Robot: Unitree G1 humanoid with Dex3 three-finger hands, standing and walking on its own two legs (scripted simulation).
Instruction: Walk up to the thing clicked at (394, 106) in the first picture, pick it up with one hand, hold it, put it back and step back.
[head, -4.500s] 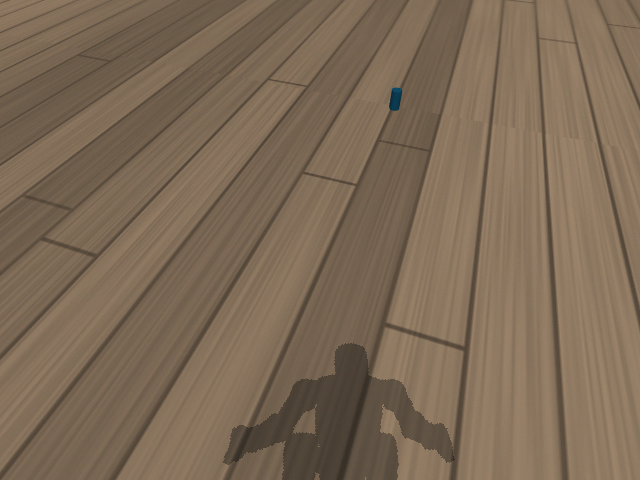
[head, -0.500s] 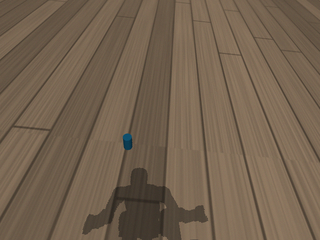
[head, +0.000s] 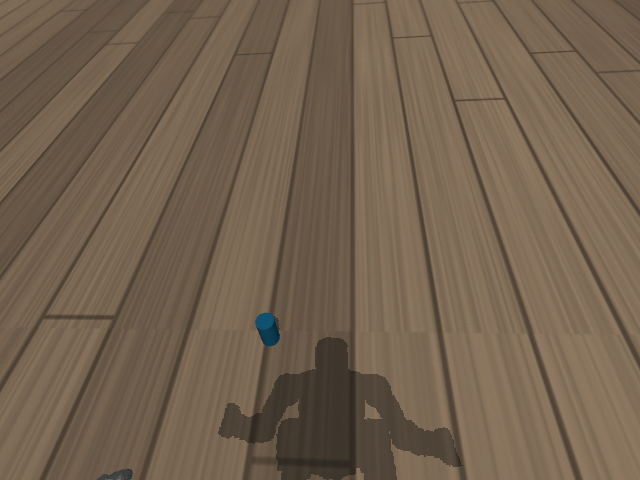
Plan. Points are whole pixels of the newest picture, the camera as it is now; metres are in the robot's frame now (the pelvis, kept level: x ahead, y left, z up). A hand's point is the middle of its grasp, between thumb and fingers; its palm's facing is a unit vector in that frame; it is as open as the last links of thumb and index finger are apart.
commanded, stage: walk up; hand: left
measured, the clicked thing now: (267, 329) +0.70 +0.26 -0.71
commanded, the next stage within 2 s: none
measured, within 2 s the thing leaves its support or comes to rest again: neither
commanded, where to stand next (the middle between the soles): +0.29 +0.03 m, yaw -1 degrees
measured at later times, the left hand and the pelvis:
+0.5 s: hand out of the picture +0.17 +0.33 -0.16, palm faces -0.04 -0.95 -0.32, open 7.4 cm; pelvis +0.13 +0.06 +0.00, yaw +1 degrees
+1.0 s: hand (161, 381) +0.30 +0.29 -0.13, palm faces -0.03 -0.92 -0.39, open 7.4 cm; pelvis +0.21 +0.03 +0.00, yaw +0 degrees
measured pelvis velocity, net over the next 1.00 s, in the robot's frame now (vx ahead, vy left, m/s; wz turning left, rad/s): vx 0.21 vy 0.03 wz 0.00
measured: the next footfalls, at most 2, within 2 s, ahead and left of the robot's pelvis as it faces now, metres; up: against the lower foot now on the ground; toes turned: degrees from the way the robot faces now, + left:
left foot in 0.34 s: +0.22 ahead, +0.17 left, +0.00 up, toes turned +6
right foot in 0.78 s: +0.30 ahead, -0.09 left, +0.00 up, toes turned +0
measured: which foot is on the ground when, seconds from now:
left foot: up 0.00-0.32, down 0.34-0.82, up 0.84-1.00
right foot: down 0.00-0.36, up 0.38-0.76, down 0.78-1.00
